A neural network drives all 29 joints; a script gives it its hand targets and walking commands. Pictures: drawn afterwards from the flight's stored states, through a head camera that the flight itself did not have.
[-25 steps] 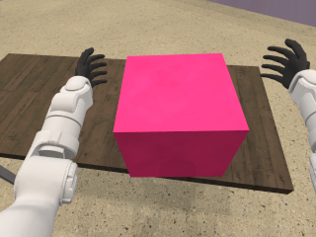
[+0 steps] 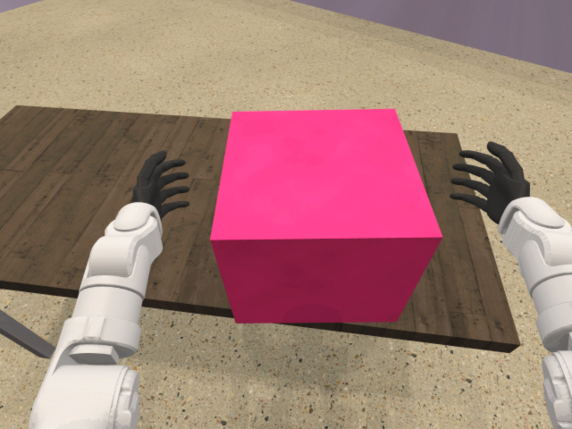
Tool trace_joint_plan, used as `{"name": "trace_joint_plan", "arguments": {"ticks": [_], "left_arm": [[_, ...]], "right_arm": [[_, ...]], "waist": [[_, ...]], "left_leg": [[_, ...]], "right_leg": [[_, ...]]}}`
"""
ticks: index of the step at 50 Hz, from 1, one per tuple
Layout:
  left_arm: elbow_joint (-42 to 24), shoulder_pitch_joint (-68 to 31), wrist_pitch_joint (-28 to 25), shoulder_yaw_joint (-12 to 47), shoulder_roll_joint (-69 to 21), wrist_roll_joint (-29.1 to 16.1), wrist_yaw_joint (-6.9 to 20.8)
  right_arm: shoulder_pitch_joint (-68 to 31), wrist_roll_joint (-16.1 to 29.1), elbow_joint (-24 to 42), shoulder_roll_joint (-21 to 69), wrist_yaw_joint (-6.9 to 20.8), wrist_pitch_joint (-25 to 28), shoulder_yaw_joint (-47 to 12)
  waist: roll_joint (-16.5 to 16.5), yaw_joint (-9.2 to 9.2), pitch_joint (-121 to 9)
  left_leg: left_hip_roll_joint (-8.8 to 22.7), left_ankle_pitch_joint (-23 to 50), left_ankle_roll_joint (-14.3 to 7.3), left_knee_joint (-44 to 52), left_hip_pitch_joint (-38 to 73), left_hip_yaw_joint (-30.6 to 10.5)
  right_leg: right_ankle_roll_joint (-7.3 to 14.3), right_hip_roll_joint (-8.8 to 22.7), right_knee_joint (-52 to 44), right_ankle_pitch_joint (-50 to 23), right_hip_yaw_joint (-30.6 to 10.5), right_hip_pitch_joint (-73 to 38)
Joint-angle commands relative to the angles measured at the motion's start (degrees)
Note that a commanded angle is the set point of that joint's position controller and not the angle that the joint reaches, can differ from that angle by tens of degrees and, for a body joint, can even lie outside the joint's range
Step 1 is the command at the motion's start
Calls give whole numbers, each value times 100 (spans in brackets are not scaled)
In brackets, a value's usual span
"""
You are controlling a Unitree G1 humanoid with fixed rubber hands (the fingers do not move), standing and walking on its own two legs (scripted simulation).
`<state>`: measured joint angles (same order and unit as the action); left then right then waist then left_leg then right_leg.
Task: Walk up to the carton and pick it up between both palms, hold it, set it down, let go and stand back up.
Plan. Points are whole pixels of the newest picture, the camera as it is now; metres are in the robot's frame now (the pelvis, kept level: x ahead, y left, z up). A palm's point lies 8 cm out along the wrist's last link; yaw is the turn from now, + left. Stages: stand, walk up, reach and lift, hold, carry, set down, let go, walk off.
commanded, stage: set down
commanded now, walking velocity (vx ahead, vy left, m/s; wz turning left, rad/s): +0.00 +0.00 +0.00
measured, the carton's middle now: (314, 217) +0.48 +0.00 +0.01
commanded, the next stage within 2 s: none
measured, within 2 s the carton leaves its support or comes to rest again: neither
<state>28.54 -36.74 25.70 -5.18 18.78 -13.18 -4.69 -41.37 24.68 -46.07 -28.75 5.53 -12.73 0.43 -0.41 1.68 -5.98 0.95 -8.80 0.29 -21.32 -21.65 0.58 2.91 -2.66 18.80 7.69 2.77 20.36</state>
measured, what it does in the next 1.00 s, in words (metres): stands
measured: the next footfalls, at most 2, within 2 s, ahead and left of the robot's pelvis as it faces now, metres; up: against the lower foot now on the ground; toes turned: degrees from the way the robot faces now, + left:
none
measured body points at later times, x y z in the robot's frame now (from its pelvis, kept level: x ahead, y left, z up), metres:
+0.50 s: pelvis +0.01 +0.00 +0.00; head +0.03 +0.01 +0.45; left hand +0.35 +0.23 +0.07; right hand +0.36 -0.26 +0.07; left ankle +0.01 +0.12 -0.74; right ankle +0.01 -0.09 -0.74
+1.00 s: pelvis +0.02 +0.01 +0.00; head +0.03 +0.01 +0.45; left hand +0.29 +0.22 +0.02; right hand +0.28 -0.26 +0.02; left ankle +0.01 +0.12 -0.74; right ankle +0.01 -0.09 -0.74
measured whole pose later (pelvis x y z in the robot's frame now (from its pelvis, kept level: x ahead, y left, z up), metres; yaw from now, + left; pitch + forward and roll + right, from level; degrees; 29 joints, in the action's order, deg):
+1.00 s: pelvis +0.02 +0.01 +0.00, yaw -2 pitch +3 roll +0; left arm 15.0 2.9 0.5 -2.7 8.6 -6.8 -6.5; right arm 1.2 21.6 -27.3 -23.4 9.6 8.6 1.5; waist -0.7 1.1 -2.6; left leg 0.2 -10.7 -0.5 -18.7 -10.9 2.1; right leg 2.2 -2.5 18.2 9.8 -0.3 11.3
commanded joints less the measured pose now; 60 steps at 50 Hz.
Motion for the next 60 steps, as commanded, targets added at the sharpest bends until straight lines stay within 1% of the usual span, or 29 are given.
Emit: {"name": "trace_joint_plan", "arguments": {"ticks": [1,5,9,12,17,24,28,32,38,43,50,55,60], "left_arm": [[-1819,-2609,-377,-270,964,-36,-83],[-1998,-2028,-363,-389,898,29,-71],[-1849,-1428,-394,-474,710,149,-25],[-1732,-1014,-490,-496,552,248,13],[-1818,-411,-833,-457,336,385,50],[-2456,354,-1366,-363,176,437,21],[-2779,816,-1582,-312,92,419,-14],[-2860,1332,-1768,-246,-39,430,-29],[-2682,2072,-2052,-134,-278,520,-41],[-2540,2517,-2392,-38,-416,611,-99],[-2225,2949,-3159,118,-495,682,-248],[-1816,3183,-3730,245,-484,651,-303],[-1367,3390,-4176,378,-464,573,-312]], "right_arm": [[-2454,-76,1589,-1501,22,489,649],[-2008,-41,1836,-1499,28,548,625],[-1467,3,1830,-1354,80,555,507],[-1044,14,1808,-1203,124,589,424],[-380,-18,1949,-1007,180,802,402],[426,-132,2509,-954,222,1262,608],[892,-192,2828,-953,240,1473,716],[1417,-230,2969,-902,272,1636,744],[2207,-259,2928,-753,337,1859,691],[2731,-271,2893,-617,386,2115,636],[3244,-270,2721,-468,412,2664,513],[3491,-234,2411,-424,394,3093,389],[3705,-203,2023,-380,389,3481,266]], "waist": [[51,-121,-3170],[-128,-67,-3119],[-301,2,-2664],[-362,32,-2274],[-293,29,-1860],[-127,-24,-1846],[-142,-69,-1912],[-212,-98,-1808],[-296,-100,-1368],[-274,-71,-1055],[-197,-29,-837],[-166,-11,-722],[-183,-8,-578]], "left_leg": [[-73,1534,96,-209,1647,-107],[-88,1565,14,-173,1522,-85],[-108,1248,-78,2,1255,-54],[-132,1018,-116,136,1091,-29],[-166,845,-115,257,1066,-12],[-177,962,-67,234,1332,-8],[-172,1117,-57,183,1489,-16],[-162,1209,-63,170,1602,-34],[-149,1190,-64,232,1679,-58],[-143,1106,-45,280,1676,-55],[-107,959,-4,263,1600,-28],[-77,857,28,198,1561,-4],[-57,745,52,103,1548,7]], "right_leg": [[-406,-46,171,-1775,-157,-1124],[-437,-20,221,-1900,-254,-1357],[-447,34,180,-1668,-375,-1526],[-437,70,119,-1460,-455,-1583],[-384,94,19,-1292,-511,-1548],[-315,66,-5,-1452,-464,-1454],[-294,46,18,-1614,-445,-1448],[-266,45,-1,-1672,-450,-1446],[-202,68,-98,-1568,-484,-1424],[-151,94,-129,-1465,-512,-1417],[-97,135,-46,-1382,-556,-1464],[-66,150,33,-1253,-576,-1436],[-50,150,87,-981,-569,-1276]]}}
